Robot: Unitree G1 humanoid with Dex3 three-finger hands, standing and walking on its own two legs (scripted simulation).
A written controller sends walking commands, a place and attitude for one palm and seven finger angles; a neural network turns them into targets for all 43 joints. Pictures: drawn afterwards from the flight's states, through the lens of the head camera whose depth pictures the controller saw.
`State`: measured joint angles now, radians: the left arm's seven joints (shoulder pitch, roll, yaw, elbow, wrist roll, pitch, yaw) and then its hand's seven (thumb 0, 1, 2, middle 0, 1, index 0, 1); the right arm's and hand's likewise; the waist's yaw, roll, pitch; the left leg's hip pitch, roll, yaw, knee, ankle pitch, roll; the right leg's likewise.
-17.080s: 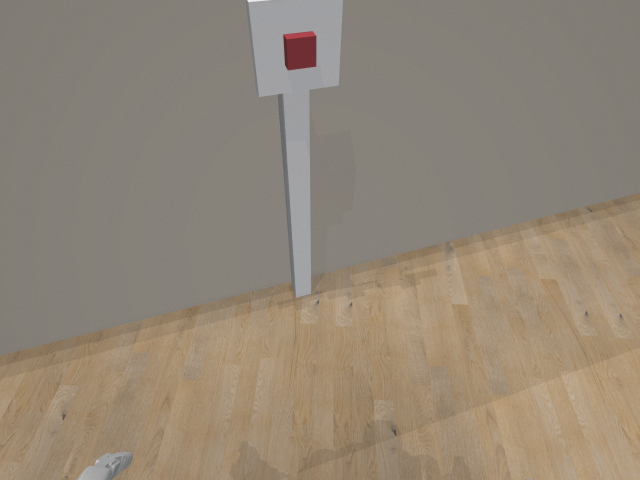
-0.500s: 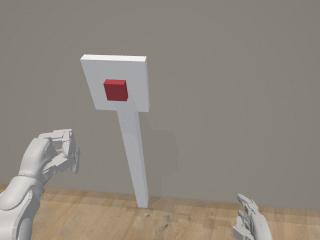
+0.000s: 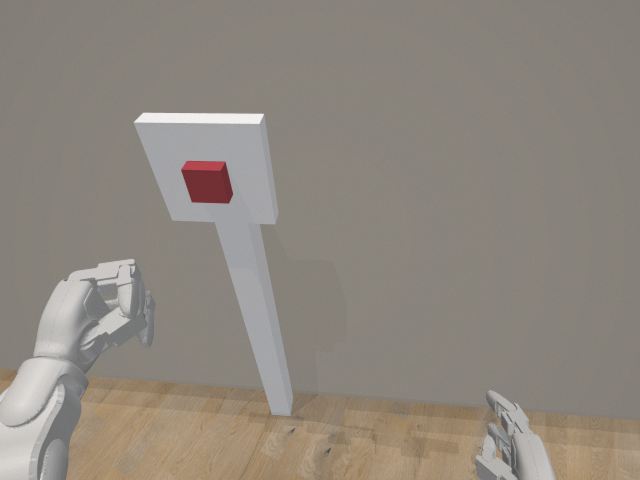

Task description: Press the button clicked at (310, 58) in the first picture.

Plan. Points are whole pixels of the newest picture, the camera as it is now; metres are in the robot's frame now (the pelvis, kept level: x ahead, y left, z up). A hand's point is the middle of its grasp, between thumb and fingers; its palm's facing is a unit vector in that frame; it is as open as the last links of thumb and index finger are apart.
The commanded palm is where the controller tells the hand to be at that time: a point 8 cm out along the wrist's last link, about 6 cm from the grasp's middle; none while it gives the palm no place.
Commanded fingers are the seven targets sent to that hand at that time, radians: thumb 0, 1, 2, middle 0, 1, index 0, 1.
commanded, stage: aim a knuckle at the button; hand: left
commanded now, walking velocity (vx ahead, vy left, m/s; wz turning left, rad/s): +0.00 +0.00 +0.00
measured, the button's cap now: (209, 181) +0.48 +0.21 +0.16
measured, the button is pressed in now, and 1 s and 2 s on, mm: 0 0 0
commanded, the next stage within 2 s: none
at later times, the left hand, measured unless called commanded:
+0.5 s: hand (179, 276) +0.31 +0.20 +0.13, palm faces -0.01 -1.00 -0.04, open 3.1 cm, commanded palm +0.28 +0.25 +0.14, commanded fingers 0.00 0.90 0.90 -1.30 -1.50 -1.30 -1.50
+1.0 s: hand (209, 249) +0.36 +0.18 +0.13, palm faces +0.00 -1.00 -0.03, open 3.1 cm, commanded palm +0.35 +0.24 +0.13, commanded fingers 0.00 0.90 0.90 -1.30 -1.50 -1.30 -1.50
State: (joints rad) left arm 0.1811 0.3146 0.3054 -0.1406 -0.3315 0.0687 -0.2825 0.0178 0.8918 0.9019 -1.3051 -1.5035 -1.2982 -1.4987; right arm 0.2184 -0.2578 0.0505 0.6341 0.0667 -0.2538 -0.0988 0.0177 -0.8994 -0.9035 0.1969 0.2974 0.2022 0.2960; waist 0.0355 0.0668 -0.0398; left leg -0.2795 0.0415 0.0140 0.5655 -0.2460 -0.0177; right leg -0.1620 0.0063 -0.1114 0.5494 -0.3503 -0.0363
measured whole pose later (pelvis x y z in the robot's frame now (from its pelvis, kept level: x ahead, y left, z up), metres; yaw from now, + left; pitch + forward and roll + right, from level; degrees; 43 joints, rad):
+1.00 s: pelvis +0.00 +0.02 +0.00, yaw -1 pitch +1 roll +0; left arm -0.31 0.26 0.18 0.33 -0.20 0.00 -0.12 0.02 0.90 0.90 -1.30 -1.50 -1.30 -1.50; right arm 0.22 -0.25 0.04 0.65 0.05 -0.11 -0.08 0.02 -0.90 -0.90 0.20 0.30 0.20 0.30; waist -0.02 0.03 -0.01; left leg -0.34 0.02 0.05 0.58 -0.25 0.01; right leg -0.24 -0.02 -0.08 0.57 -0.34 -0.01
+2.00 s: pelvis +0.01 +0.02 +0.00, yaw -2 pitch +2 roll +0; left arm -0.28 0.24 0.18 0.35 -0.20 -0.04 -0.12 0.02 0.90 0.90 -1.30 -1.50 -1.30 -1.50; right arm 0.24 -0.25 0.02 0.62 0.06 -0.06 -0.07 0.02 -0.90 -0.90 0.20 0.30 0.20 0.30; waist -0.01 0.04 -0.02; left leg -0.35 0.03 0.05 0.58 -0.26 0.00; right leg -0.25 -0.01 -0.07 0.57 -0.36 -0.02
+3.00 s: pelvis +0.00 +0.02 +0.00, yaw -1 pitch +1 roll +0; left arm -0.32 0.26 0.19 0.40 -0.21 -0.01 -0.13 0.02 0.90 0.90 -1.30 -1.50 -1.30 -1.50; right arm 0.22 -0.25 0.03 0.61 0.06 -0.05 -0.07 0.01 -0.90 -0.90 0.20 0.30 0.20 0.30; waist -0.02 0.04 -0.02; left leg -0.35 0.03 0.04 0.58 -0.25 0.00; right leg -0.25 -0.01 -0.08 0.57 -0.34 -0.02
